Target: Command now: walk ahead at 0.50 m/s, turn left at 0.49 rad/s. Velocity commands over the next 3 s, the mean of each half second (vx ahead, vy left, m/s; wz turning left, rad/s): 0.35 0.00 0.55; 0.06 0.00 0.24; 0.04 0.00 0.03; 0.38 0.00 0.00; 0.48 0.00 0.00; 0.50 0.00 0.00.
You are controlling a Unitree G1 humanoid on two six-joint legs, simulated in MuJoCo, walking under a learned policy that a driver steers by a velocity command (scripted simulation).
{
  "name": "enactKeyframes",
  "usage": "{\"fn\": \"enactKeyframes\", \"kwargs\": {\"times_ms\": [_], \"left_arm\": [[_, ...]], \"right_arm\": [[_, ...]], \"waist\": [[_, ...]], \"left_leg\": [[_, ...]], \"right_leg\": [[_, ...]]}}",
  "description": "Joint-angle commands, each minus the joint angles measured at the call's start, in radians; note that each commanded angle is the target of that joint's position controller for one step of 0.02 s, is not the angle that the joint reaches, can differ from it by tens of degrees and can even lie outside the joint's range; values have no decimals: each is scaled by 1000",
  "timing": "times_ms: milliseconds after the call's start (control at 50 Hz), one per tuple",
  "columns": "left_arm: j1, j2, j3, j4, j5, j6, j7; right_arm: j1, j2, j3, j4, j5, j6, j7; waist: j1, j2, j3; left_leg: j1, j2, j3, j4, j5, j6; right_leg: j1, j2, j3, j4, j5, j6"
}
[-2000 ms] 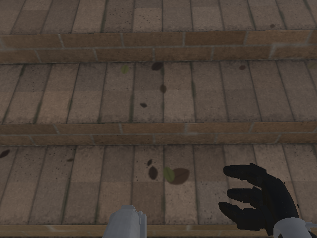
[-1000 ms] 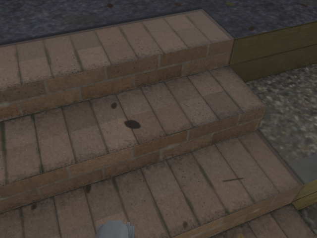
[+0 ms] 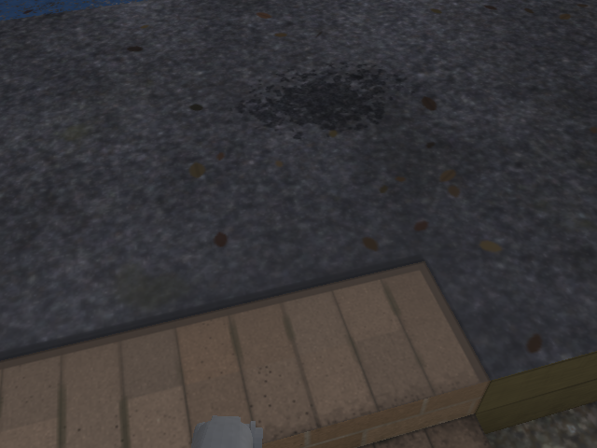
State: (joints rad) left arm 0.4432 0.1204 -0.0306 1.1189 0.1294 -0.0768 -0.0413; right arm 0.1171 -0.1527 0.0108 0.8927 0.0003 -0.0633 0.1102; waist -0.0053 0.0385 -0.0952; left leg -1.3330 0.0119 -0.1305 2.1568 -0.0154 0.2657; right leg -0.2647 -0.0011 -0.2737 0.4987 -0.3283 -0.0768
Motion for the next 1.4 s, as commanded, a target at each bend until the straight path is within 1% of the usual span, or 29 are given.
{"fn": "enactKeyframes", "kwargs": {"times_ms": [20, 120, 160, 220, 240, 260, 280, 300, 320, 360, 400, 480, 560, 620, 660, 720, 740, 760, 780, 800, 820, 860, 880, 940, 1020, 1160, 1240, 1320, 1400], "left_arm": [[66, 82, -5, -25, 36, -21, -11], [87, 112, -17, -27, -3, -24, -39], [22, 212, -4, -52, -42, -61, -39], [-46, 349, 53, -89, -92, -71, -23], [-67, 356, 63, -119, -49, -77, -26], [-80, 280, 53, -175, -4, -75, -40], [-177, 240, 68, -222, -54, -42, -75], [-136, 193, 60, -204, -114, -18, -96], [-224, 175, 66, -249, -111, -29, -67], [-312, 91, 37, -339, -64, -16, -28], [-309, 91, 22, -369, -61, 2, 8], [-333, 179, 34, -396, -129, -11, 36], [-713, 96, -30, -551, -94, 24, 55], [-717, 70, -35, -579, -55, 36, 48], [-716, 87, -31, -561, -70, 70, 1], [-502, 231, 37, -452, -86, 11, -19], [-415, 317, 64, -403, -78, -8, 0], [-258, 444, 101, -428, -83, -2, -4], [-143, 449, 103, -391, -98, -15, -12], [-184, 404, 88, -358, -92, -29, -23], [-314, 309, 68, -360, -90, -26, -25], [-564, 101, 6, -344, -133, -16, -5], [-610, 62, -2, -334, -120, -19, 14], [-557, 126, 17, -296, -97, -51, 57], [-486, 132, 12, -274, -133, -61, 12], [-464, 106, -8, -291, -131, -74, -31], [-486, 97, -29, -285, -134, -60, -21], [-441, 139, -29, -219, -149, 5, -28], [-407, 60, -68, -182, -131, 33, -84]], "right_arm": [[-161, -74, 2, -100, 8, -7, -21], [-255, -2, 12, -139, -16, 57, -17], [-246, -39, -5, -175, -4, 70, -2], [-31, -94, -38, -136, -14, 48, -27], [160, -143, -58, -83, 6, 29, -70], [377, -197, -79, -33, -6, 30, -113], [544, -236, -76, 15, -84, 52, -94], [520, -310, -126, 62, -93, 35, -89], [375, -258, -114, 49, -70, 13, -79], [171, -84, -57, 80, -28, -17, -73], [68, 10, -17, 101, -44, -27, -69], [66, -153, -46, 22, -86, -87, -100], [513, -105, -44, 184, -91, -63, -130], [364, -145, -45, 82, -80, -61, -113], [147, -250, -72, -42, -32, -53, -67], [23, -288, -88, -155, 33, -92, -71], [192, -163, -77, -131, 2, -100, -78], [360, -88, -66, -146, -15, -100, -80], [427, -72, -88, -81, 1, -82, -80], [386, -69, -102, -63, 21, -67, -90], [342, -114, -108, -40, 19, -46, -106], [299, -127, -73, -11, -36, -8, -91], [305, -106, -65, 9, -48, 7, -77], [206, -155, -66, 16, -37, -10, -63], [235, -214, -93, 75, -57, -24, -51], [302, -200, -108, 137, -66, -11, -101], [343, -139, -82, 152, -62, -10, -85], [323, -81, -35, 147, -3, -30, -37], [478, -95, 17, 158, 1, -52, -18]], "waist": [[19, -90, 49], [-9, -150, 73], [-80, -139, 4], [-153, -201, 20], [-175, -184, -102], [-201, -15, -358], [-226, 200, -412], [-216, 69, -227], [-160, 69, -65], [-10, 19, -73], [81, -78, -35], [66, -19, -95], [-155, 24, 6], [-59, 13, -46], [41, 36, 28], [106, 45, -56], [16, -120, -274], [43, -488, -486], [55, -467, -408], [17, -321, -220], [5, -228, -204], [-104, -59, -90], [-125, -42, -85], [-63, -56, -107], [-42, -80, -33], [-37, -97, -8], [-45, -71, 4], [-38, -12, 57], [-16, 18, 49]], "left_leg": [[-83, 26, 46, -213, 84, 6], [27, 72, 230, -469, -100, -41], [441, -7, 321, -651, -158, -60], [610, -155, 344, -1169, -314, -128], [982, -156, 235, -1143, -120, -83], [1459, -41, -100, -1213, 289, 76], [1553, 166, -581, -1608, 464, 256], [1384, 196, -599, -1680, 292, 155], [1179, 191, -509, -1621, 309, 154], [1041, 127, -350, -1645, 306, 115], [903, 65, -170, -1698, 244, 3], [739, 21, -62, -1756, 371, -80], [1416, 255, -345, -1702, 154, -66], [1083, 144, -252, -1761, -38, -115], [462, 145, -228, -2043, -416, -117], [879, 123, -135, -1837, 176, -154], [914, -17, -84, -1527, 172, -240], [638, -174, -115, -1148, -522, -313], [581, -213, -308, -675, -435, -321], [477, -218, -323, -518, -349, -323], [447, -177, -288, -460, -261, -338], [542, -20, -132, -584, -196, -345], [607, 6, -92, -626, -221, -372], [713, 9, -110, -668, -107, -370], [727, 1, -130, -791, -94, -372], [817, 59, -73, -967, -173, -443], [926, 97, 16, -1315, -225, -439], [1092, 51, 145, -1969, 4, -414], [1150, 112, 63, -1882, -209, -241]], "right_leg": [[84, -198, 120, -254, 174, -3], [219, -300, 44, -334, 864, -56], [45, -295, -38, -278, 1520, -70], [319, -313, -12, -22, 1732, -55], [112, -298, 9, 172, 1825, -1], [-206, -253, 75, 516, 1379, 84], [-474, 61, 186, 1064, 25, 117], [-639, 67, 432, 1272, 143, 39], [-732, 59, 448, 1464, 127, 17], [-795, 56, 467, 1523, 62, -65], [-810, -1, 428, 1360, -24, -97], [-580, -5, 292, 1354, -101, 43], [-1397, -39, 462, 1526, -462, -5], [-1019, -124, 341, 1107, -37, -17], [-343, -84, 201, 981, -145, 54], [-227, 17, 185, 544, -53, 50], [22, -58, 507, 468, 491, -101], [316, -362, 1144, 94, 613, -314], [227, -424, 1386, -19, 603, -301], [77, -376, 1238, -13, 527, -212], [-22, -322, 1049, 69, 377, -144], [-336, -202, 796, 44, -279, -49], [-389, -167, 715, 19, -281, -55], [-379, -114, 566, -10, -12, -7], [-264, -109, 475, -38, -34, -60], [-233, -171, 526, 39, -204, -125], [-286, -167, 522, 162, -259, -97], [-300, -136, 510, 368, -288, -73], [-499, -130, 459, 649, -374, -19]]}}
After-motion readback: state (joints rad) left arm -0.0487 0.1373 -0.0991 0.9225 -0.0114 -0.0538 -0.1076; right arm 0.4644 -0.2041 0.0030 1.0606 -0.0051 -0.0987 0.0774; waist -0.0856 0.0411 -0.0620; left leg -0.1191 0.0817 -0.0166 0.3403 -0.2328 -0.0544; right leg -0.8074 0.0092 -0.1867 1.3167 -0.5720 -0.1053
